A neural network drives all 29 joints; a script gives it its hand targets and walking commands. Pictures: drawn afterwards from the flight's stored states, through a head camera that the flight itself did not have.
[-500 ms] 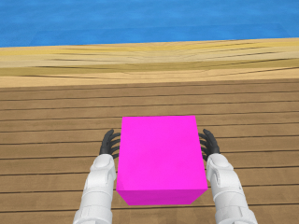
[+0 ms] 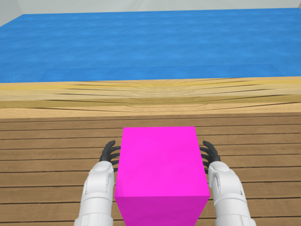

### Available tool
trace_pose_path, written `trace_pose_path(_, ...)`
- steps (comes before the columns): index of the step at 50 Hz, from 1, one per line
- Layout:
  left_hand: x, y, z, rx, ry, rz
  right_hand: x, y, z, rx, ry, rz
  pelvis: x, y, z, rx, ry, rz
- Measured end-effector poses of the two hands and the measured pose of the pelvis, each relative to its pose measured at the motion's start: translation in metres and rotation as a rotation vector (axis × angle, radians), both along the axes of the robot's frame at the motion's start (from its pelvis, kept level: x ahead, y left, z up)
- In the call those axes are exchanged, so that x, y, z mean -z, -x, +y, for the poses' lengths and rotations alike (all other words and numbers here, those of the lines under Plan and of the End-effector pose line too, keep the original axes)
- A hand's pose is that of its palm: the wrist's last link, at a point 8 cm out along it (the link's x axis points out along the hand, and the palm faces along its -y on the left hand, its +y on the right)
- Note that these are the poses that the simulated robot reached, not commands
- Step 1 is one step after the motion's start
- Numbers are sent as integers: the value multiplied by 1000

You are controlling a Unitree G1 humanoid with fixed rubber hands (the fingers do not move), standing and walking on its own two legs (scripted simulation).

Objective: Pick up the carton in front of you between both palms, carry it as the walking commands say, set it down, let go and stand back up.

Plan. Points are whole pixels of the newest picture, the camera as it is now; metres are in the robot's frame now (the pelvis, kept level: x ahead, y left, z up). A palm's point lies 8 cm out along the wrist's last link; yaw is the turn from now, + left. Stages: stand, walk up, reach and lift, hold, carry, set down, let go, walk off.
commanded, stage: reach and lift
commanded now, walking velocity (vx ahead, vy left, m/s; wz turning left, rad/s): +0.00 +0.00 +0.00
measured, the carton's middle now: (159, 178) +0.29 +0.00 -0.05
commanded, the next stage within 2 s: hold in 0.80 s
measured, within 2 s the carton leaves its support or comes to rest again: neither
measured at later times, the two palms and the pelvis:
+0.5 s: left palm (106, 161) +0.30 +0.15 +0.04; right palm (214, 161) +0.30 -0.15 +0.03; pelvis +0.01 +0.00 +0.01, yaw +0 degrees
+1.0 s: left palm (103, 158) +0.30 +0.15 +0.06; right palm (215, 158) +0.29 -0.15 +0.06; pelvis +0.01 +0.00 +0.01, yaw +0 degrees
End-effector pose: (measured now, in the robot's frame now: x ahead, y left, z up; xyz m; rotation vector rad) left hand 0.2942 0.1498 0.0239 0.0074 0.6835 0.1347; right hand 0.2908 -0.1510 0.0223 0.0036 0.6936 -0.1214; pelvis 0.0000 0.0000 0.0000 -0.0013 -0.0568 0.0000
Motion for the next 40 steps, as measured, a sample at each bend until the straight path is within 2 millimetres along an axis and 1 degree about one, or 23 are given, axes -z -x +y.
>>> trace_pose_path(9,-4,-2,-1,-5,6,-16,-4,-2,-1,4,-2,-16,0,4,-1,2,0,-6)
trace_pose_path(20,-10,-7,0,3,-8,-17,-10,-8,-1,-11,14,-18,-4,-5,-2,-1,0,-12)
trace_pose_path(29,-13,-8,0,13,-18,-14,-14,-9,-1,-15,24,-14,-6,-14,-1,-1,0,-19)
trace_pose_path(40,-18,-7,0,16,-18,-16,-19,-7,0,-14,27,-16,-7,-15,0,0,1,-32)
